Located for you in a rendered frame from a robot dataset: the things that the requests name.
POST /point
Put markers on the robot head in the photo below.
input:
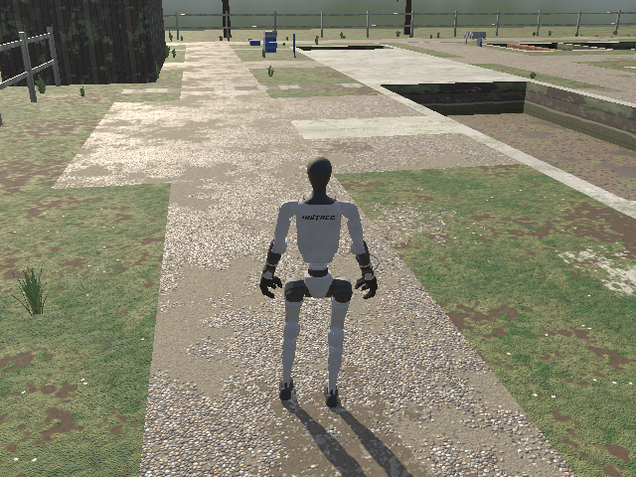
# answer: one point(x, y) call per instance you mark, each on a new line
point(319, 171)

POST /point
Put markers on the robot left forearm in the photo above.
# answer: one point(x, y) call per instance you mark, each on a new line
point(271, 262)

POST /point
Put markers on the right robot foot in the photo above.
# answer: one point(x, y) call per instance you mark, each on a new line
point(331, 400)

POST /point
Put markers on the robot right hand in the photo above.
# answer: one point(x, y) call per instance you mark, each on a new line
point(372, 284)

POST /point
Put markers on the robot left upper arm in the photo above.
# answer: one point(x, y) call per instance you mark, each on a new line
point(286, 211)

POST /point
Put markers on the robot right upper arm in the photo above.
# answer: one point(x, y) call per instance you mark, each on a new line
point(350, 211)

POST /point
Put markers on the robot left hand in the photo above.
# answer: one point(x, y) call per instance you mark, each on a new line
point(269, 282)

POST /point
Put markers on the robot right forearm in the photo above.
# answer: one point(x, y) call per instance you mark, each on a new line
point(365, 264)

